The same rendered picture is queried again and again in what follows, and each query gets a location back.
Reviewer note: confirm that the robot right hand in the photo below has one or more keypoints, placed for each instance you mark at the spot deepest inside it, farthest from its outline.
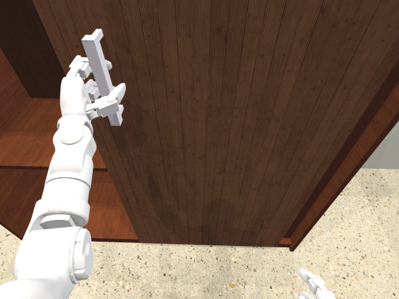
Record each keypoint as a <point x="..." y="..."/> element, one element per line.
<point x="316" y="285"/>

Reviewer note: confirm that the left robot upper arm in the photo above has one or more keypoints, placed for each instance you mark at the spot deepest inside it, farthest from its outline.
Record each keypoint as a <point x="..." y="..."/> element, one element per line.
<point x="51" y="262"/>

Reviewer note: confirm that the robot left hand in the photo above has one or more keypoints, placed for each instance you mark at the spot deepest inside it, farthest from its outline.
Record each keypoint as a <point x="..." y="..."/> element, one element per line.
<point x="75" y="95"/>

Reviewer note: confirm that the left robot forearm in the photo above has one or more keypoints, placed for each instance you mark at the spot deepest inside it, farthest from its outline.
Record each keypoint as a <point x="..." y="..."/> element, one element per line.
<point x="64" y="201"/>

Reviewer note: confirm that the handle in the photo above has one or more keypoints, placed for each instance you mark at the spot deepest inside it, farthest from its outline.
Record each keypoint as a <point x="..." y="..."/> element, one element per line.
<point x="99" y="68"/>

